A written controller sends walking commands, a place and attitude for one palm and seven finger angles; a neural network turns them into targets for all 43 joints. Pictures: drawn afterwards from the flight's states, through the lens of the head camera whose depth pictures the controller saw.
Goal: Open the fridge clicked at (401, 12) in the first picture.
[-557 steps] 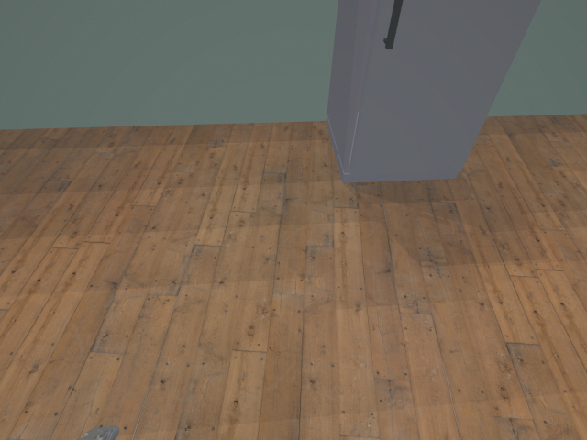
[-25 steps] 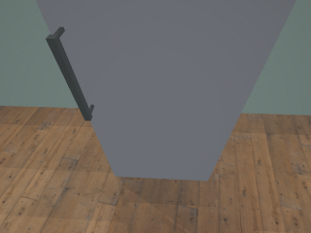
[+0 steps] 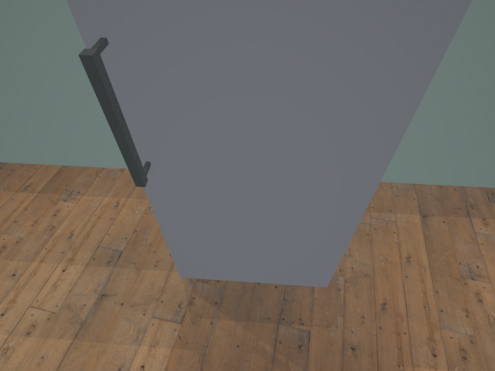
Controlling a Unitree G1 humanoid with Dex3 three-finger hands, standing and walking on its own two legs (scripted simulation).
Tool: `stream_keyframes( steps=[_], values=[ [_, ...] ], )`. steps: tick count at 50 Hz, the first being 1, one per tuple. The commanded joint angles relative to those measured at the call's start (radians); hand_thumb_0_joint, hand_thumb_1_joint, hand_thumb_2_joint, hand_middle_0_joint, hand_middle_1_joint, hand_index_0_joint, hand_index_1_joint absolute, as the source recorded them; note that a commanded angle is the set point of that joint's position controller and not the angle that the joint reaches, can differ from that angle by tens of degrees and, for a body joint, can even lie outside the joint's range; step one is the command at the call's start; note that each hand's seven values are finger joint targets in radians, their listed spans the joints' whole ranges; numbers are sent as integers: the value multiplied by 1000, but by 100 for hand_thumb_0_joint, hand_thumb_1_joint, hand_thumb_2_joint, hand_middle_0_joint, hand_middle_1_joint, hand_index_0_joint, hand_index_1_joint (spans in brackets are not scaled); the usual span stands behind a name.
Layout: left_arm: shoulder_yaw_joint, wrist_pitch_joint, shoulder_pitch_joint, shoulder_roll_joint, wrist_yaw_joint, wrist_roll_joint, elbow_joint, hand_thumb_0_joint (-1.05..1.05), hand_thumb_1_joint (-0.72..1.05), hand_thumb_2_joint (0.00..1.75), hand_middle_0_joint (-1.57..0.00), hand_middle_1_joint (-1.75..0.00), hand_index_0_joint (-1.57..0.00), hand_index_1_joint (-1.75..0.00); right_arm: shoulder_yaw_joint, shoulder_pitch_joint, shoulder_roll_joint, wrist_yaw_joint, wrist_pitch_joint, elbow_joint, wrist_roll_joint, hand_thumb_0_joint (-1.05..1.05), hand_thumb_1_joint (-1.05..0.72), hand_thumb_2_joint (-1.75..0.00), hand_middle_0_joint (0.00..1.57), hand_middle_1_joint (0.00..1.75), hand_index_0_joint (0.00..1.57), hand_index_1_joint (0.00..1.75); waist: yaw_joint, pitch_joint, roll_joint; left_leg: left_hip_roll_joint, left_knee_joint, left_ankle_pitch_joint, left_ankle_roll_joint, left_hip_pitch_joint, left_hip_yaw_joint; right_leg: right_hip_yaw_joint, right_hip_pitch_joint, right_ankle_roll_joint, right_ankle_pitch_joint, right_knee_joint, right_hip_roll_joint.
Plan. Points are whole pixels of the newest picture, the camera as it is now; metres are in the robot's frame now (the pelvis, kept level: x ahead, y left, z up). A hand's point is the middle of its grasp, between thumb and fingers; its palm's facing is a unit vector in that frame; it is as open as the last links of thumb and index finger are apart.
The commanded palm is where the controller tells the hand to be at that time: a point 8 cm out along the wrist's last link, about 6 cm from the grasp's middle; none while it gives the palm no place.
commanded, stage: shuffle to correct the standing spot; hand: left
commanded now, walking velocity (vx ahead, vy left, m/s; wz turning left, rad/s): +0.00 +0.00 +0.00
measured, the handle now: (124, 123) +0.51 +0.28 +0.12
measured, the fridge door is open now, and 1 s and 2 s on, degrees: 0 0 0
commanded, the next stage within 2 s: come to a stop and stand still in 0.54 s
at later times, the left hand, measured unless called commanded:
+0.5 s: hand out of the picture -0.01 +0.24 -0.19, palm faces +0.09 -0.97 -0.21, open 7.4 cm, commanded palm none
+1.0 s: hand out of the picture +0.09 +0.25 -0.17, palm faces +0.06 -0.98 -0.21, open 7.2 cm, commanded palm none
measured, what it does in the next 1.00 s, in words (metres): steps on the spot: right foot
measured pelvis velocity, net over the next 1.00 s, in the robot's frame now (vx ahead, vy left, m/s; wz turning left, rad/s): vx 0.03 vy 0.07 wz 0.01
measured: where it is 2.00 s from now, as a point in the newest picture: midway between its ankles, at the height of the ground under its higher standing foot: outside the picture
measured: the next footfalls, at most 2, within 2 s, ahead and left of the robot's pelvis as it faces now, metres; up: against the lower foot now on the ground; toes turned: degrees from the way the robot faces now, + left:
right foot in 0.78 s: +0.06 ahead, -0.02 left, +0.00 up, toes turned -4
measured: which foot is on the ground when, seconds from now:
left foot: down 0.00-1.00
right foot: down 0.00-0.44, up 0.46-0.76, down 0.78-1.00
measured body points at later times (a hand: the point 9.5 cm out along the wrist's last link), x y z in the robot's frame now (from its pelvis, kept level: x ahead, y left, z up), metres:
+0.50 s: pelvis +0.01 +0.06 -0.01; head +0.03 +0.07 +0.44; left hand -0.01 +0.29 -0.17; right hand +0.02 -0.16 -0.16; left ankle -0.01 +0.14 -0.74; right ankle -0.02 -0.07 -0.73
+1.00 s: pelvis +0.03 +0.07 +0.00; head +0.05 +0.07 +0.44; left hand +0.09 +0.30 -0.16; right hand +0.02 -0.14 -0.17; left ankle -0.01 +0.14 -0.74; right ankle +0.02 -0.02 -0.74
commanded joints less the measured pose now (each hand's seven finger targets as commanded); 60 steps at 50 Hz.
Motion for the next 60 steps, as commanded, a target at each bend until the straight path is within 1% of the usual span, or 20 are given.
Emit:
stream_keyframes(
  steps=[1, 6, 14, 19, 21, 23, 26, 29, 34, 37, 39, 40, 41, 43, 49, 55, 56, 57, 58, 60],
  values=[
    [24, -18, 55, 129, 8, -2, -31, 0, 90, 90, -20, -30, -20, -30, -9, 72, -90, -6, -8, -25, -2, 0, -90, -90, 20, 30, 20, 30, -7, 29, -16, 59, -44, 112, 39, -24, -54, 141, -28, 7, 172, -107, -149],
    [32, -18, 63, 143, 10, -1, -34, 0, 90, 90, -20, -30, -20, -30, -12, 71, -94, -3, -3, -33, -3, 0, -90, -90, 20, 30, 20, 30, 3, 25, -15, 42, -20, 73, 32, -51, -37, 173, -8, -6, 156, -111, -180],
    [67, 0, 80, 176, 19, 7, -55, 0, 90, 90, -20, -30, -20, -30, -19, 66, -69, 7, 24, -78, -7, 0, -90, -90, 20, 30, 20, 30, 23, 67, -109, 12, 142, -97, 14, -186, -7, 315, -11, -102, 90, -155, -341],
    [83, 9, 47, 174, 19, 8, -84, 0, 90, 90, -20, -30, -20, -30, -25, 115, -70, 10, 17, -88, -5, 0, -90, -90, 20, 30, 20, 30, -1, 32, -86, 15, 42, 21, 20, -70, 6, 207, -74, -69, 199, -13, -298],
    [78, 22, 27, 136, 18, 9, -102, 0, 90, 90, -20, -30, -20, -30, -34, 151, -114, 7, 13, -88, -10, 0, -90, -90, 20, 30, 20, 30, -15, 17, 73, 93, -1, 189, 66, 11, -79, 81, -154, -10, 62, 123, -183],
    [63, 36, -29, 82, 17, 16, -131, 0, 90, 90, -20, -30, -20, -30, -37, 195, -142, 0, 15, -94, -11, 0, -90, -90, 20, 30, 20, 30, -36, 33, 239, 219, -117, 350, 195, 56, -237, -23, -300, 44, -303, 395, -79],
    [67, 42, -40, 71, 16, 15, -134, 0, 90, 90, -20, -30, -20, -30, -27, 160, -115, -4, 13, -124, -12, 0, -90, -90, 20, 30, 20, 30, -21, 37, 122, 219, -121, 407, 255, 33, -233, 28, -371, 34, -286, 637, -116],
    [63, 44, -33, 52, 10, 15, -140, 0, 90, 90, -20, -30, -20, -30, -28, 131, -125, -3, 10, -145, -19, 0, -90, -90, 20, 30, 20, 30, -4, -1, 48, 193, -112, 420, 260, 46, -185, 7, -352, 45, -252, 603, -124],
    [53, 38, -54, 33, 9, 14, -164, 0, 90, 90, -20, -30, -20, -30, -31, 162, -119, -4, 7, -131, -22, 0, -90, -90, 20, 30, 20, 30, -17, -31, 41, 184, -72, 495, 252, 72, -182, -13, -241, 51, -232, 326, -100],
    [48, 22, -14, 31, 15, 9, -137, 0, 90, 90, -20, -30, -20, -30, -29, 154, -106, -8, -3, -112, -10, 0, -90, -90, 20, 30, 20, 30, 7, -58, -12, 158, -16, 500, 188, 34, -162, 5, -69, 55, -10, 73, -95],
    [52, -2, 55, 100, 24, 10, -107, 0, 90, 90, -20, -30, -20, -30, -22, 145, -64, -5, -14, -112, 7, 0, -90, -90, 20, 30, 20, 30, 21, -98, -126, 66, 83, 296, 85, -117, -74, 184, 167, 5, 400, -7, -240],
    [53, -4, 63, 136, 24, 5, -96, 0, 90, 90, -20, -30, -20, -30, -20, 126, -50, -4, -10, -117, 8, 0, -90, -90, 20, 30, 20, 30, 11, -63, -181, 11, 79, 19, 43, -178, -33, 260, 150, -59, 588, 4, -357],
    [47, -2, 34, 152, 19, 1, -94, 0, 90, 90, -20, -30, -20, -30, -25, 134, -46, -4, -4, -108, 5, 0, -90, -90, 20, 30, 20, 30, -11, -19, -147, -15, 53, -76, 28, -147, -34, 240, 71, -96, 605, 16, -379],
    [46, -4, -10, 117, 23, 1, -99, 0, 90, 90, -20, -30, -20, -30, -22, 138, -25, -4, 11, -79, -3, 0, -90, -90, 20, 30, 20, 30, -22, -1, -207, 15, 28, 26, 30, -88, -36, 177, 20, -70, 562, 26, -296],
    [33, 10, -17, 76, 24, -4, -93, 0, 90, 90, -20, -30, -20, -30, -15, 130, -57, -15, -12, -39, -5, 0, -90, -90, 20, 30, 20, 30, -6, -14, 82, 99, -50, 477, 71, 48, -94, 87, -20, 17, 242, 37, -152],
    [22, 11, 1, 74, 17, -3, -54, 0, 90, 90, -20, -30, -20, -30, -9, 106, -63, -16, -9, -30, -3, 0, -90, -90, 20, 30, 20, 30, -4, 27, 25, 96, -97, 269, 69, 24, -93, 95, -16, 20, 182, -42, -156],
    [8, -10, 88, 107, 53, 6, -19, 0, 90, 90, -20, -30, -20, -30, -10, 16, -139, -4, -18, -104, 11, 0, -90, -90, 20, 30, 20, 30, 23, 42, 26, 119, 115, 542, 59, -26, -59, 125, -65, 36, 510, 2, -184],
    [14, -20, 60, 134, 46, -2, -62, 0, 90, 90, -20, -30, -20, -30, -6, 80, -103, 3, -12, -128, 0, 0, -90, -90, 20, 30, 20, 30, -14, -70, 51, 64, 90, 200, 51, -40, -69, 162, 19, -10, 391, 9, -214],
    [17, -35, 28, 147, 33, -2, -64, 0, 90, 90, -20, -30, -20, -30, -5, 69, -77, 7, -18, -124, -8, 0, -90, -90, 20, 30, 20, 30, -20, -94, 114, 37, 62, 182, 58, -33, -66, 167, 39, -21, 587, 43, -226],
    [0, -38, 23, 115, 26, -9, -64, 0, 90, 90, -20, -30, -20, -30, -2, 116, -87, 1, -17, -122, -4, 0, -90, -90, 20, 30, 20, 30, -33, -125, 22, 64, 38, 176, 69, -20, -79, 140, 40, -22, 452, 48, -195]
  ],
)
